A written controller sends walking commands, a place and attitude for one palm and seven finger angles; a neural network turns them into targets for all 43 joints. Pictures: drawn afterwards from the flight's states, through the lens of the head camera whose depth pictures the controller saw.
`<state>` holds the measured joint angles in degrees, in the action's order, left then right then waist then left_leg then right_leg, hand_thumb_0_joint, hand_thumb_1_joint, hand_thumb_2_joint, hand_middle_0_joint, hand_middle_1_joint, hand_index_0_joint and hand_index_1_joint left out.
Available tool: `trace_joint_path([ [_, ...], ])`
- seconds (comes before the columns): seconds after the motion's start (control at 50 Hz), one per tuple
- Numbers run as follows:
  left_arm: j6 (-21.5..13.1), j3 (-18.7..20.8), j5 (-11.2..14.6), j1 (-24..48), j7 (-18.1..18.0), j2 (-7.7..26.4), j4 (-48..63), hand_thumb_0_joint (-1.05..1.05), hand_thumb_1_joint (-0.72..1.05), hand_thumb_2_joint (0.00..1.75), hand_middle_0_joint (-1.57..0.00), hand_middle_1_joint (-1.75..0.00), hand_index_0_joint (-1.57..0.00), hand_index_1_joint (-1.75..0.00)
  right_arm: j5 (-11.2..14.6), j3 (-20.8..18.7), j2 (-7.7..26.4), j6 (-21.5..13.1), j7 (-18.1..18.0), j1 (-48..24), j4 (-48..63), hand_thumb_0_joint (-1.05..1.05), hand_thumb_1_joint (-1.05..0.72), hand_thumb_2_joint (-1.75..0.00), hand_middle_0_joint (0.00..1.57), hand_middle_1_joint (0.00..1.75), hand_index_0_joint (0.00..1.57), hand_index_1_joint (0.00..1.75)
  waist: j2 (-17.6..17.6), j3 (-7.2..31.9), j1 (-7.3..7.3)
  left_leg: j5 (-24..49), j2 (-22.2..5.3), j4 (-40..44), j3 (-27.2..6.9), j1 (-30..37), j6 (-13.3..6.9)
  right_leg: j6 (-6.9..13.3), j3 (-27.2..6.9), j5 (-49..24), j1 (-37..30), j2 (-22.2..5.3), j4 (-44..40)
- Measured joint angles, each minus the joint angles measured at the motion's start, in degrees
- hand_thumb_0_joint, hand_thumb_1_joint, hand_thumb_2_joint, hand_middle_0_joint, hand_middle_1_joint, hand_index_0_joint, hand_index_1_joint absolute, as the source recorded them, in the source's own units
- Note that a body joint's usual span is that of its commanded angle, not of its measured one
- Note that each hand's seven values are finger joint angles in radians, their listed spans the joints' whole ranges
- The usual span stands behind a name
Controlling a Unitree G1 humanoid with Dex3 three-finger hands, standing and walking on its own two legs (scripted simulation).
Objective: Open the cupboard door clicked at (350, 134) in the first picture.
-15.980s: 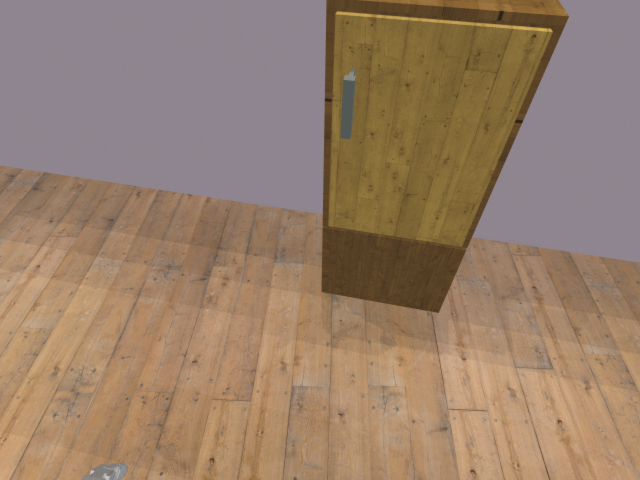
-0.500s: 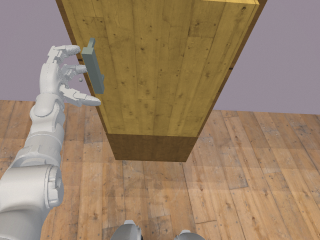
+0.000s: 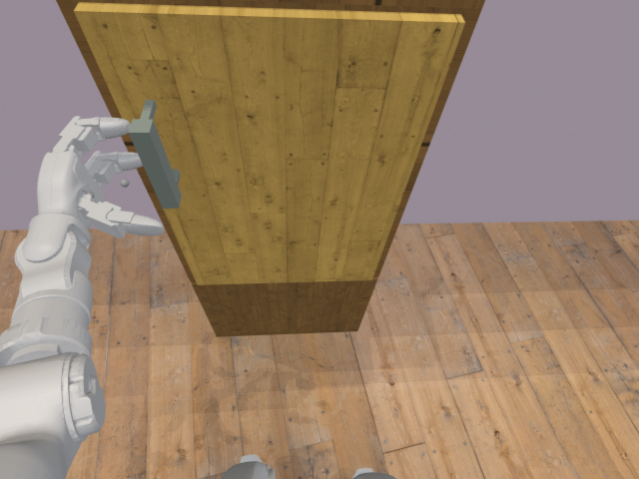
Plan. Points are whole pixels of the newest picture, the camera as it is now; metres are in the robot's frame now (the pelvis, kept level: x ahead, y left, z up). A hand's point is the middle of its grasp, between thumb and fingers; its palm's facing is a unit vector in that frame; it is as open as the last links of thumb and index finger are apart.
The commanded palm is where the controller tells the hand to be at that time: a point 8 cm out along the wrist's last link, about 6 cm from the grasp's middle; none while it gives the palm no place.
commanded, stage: move the hooked fingers beside the handle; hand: left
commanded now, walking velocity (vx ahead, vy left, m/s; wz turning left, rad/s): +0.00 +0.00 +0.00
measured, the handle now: (161, 156) +0.51 +0.20 +0.09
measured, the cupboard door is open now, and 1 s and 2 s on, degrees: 0 0 0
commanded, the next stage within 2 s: slide the fingers in behind the handle in 1.56 s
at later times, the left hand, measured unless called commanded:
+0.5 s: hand (107, 180) +0.46 +0.25 +0.10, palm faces +0.06 -1.00 +0.00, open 14.0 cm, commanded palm +0.43 +0.30 +0.09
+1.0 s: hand (86, 185) +0.45 +0.27 +0.10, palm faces +0.05 -1.00 +0.00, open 14.0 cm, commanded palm +0.43 +0.31 +0.09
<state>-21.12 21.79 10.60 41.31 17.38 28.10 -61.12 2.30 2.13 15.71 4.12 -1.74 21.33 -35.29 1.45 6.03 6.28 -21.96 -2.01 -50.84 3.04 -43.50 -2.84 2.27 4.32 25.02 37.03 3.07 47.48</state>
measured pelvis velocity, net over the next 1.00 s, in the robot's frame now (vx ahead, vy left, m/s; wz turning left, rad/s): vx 0.00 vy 0.01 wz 0.00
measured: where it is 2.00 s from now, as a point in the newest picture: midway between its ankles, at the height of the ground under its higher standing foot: outside the picture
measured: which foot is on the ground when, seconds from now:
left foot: down 0.00-1.00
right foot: down 0.00-1.00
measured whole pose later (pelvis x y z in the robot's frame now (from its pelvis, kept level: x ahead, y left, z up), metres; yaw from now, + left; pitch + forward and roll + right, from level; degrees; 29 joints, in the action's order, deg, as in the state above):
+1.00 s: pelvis +0.00 +0.01 +0.00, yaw +0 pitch +16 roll -4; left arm -20.1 24.0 11.3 42.8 23.0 33.5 -63.9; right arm 2.4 2.5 16.4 5.1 -2.9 21.4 -34.7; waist 1.2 6.0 6.5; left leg -22.2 -1.8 -51.8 2.6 -45.4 -3.7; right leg 1.4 4.6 24.6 38.1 3.0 47.1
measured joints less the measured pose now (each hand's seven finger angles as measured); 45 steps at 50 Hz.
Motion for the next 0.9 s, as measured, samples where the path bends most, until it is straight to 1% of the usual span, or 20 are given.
trace_joint_path([
  [0.1,0.78,-0.34,0.32,0.82,1.19,1.35,-1.72,-0.01,-0.5,0.3,-0.3,-1.2,-0.3,-1.2,0.27,0.23,0.24,0.46,-0.51,-0.02,-0.27,0.0,-0.91,-0.9,0.2,0.29,0.21,0.3,-0.04,-0.39,-0.14,0.21,0.14,-0.04,-0.48,-0.22,0.0,0.03,0.48,-0.12,-0.06,-0.07,-0.16],
  [0.16,0.42,-0.94,0.43,1.63,1.36,1.49,-1.92,-0.01,-0.5,0.3,-0.3,-1.2,-0.3,-1.2,0.17,0.1,0.41,0.21,-0.71,-0.14,-0.69,0.0,-0.91,-0.9,0.2,0.29,0.21,0.3,-0.04,-0.65,-0.25,0.37,0.28,-0.28,-0.81,-0.86,0.0,0.03,0.83,-0.18,0.4,-0.18,-0.01],
  [0.24,0.04,-0.99,0.3,2.9,1.57,1.62,-2.58,-0.01,-0.5,0.3,-0.3,-1.2,-0.3,-1.2,0.07,0.08,0.61,0.06,-0.9,-0.52,-1.26,0.0,-0.91,-0.9,0.2,0.29,0.21,0.3,-0.19,-0.67,-0.04,0.43,0.35,-0.6,-0.93,-1.67,-0.06,-0.02,0.96,-0.19,1.16,-0.26,0.32],
  [0.36,0.71,0.67,-0.76,4.03,1.67,2.95,-4.08,-0.01,-0.5,0.3,-0.3,-1.2,-0.3,-1.2,-0.09,0.29,0.76,0.12,-1.02,-0.54,-0.68,0.0,-0.91,-0.9,0.2,0.29,0.21,0.3,-0.32,-0.57,0.88,0.34,0.16,-0.89,-0.61,-2.41,-0.17,-0.12,0.61,-0.26,2.04,-0.13,0.6],
  [0.48,0.42,2.1,-0.49,2.97,2.59,4.33,-3.86,-0.01,-0.5,0.3,-0.3,-1.2,-0.3,-1.2,0.01,0.39,0.65,0.6,-0.96,0.48,-0.15,0.0,-0.91,-0.9,0.2,0.29,0.21,0.3,-0.3,-0.31,1.07,0.05,-0.14,-0.8,-0.18,-2.11,-0.27,-0.24,0.11,-0.33,1.85,0.15,0.29],
  [0.58,0.79,2.13,-0.08,2.43,3.64,5.29,-3.84,-0.01,-0.5,0.3,-0.3,-1.2,-0.3,-1.2,0.14,0.42,0.61,0.98,-1.07,1.14,-0.12,0.0,-0.9,-0.9,0.2,0.29,0.21,0.3,-0.16,-0.36,0.87,-0.05,-0.09,-0.81,-0.27,-2.09,-0.38,-0.35,0.17,-0.34,1.67,0.14,0.03],
  [0.72,0.68,1.49,0.38,2.64,4.46,4.99,-3.6,-0.01,-0.5,0.3,-0.3,-1.2,-0.3,-1.2,0.07,0.33,0.66,1.04,-1.14,0.97,-0.68,0.0,-0.9,-0.9,0.2,0.29,0.21,0.3,-0.03,-0.29,0.42,-0.11,0.2,-0.93,-0.52,-2.3,-0.57,-0.56,0.42,-0.28,1.64,-0.09,-0.07],
  [0.82,0.94,2.54,0.0,2.48,4.65,5.41,-3.83,-0.01,-0.5,0.3,-0.3,-1.2,-0.3,-1.2,-0.02,0.41,0.68,0.87,-1.2,0.38,-0.15,0.0,-0.9,-0.9,0.2,0.29,0.21,0.3,-0.18,-0.15,0.63,-0.16,0.18,-0.95,-0.34,-2.35,-0.69,-0.68,0.22,-0.32,1.74,-0.08,-0.08],
  [0.9,0.5,2.89,0.47,1.55,5.2,5.26,-2.67,-0.01,-0.5,0.3,-0.3,-1.2,-0.3,-1.2,-0.04,0.29,0.65,0.86,-1.08,0.24,0.25,0.0,-0.9,-0.9,0.2,0.29,0.21,0.3,-0.24,0.02,0.43,-0.25,0.11,-0.89,-0.22,-2.04,-0.76,-0.76,0.07,-0.38,1.43,-0.01,-0.28],
])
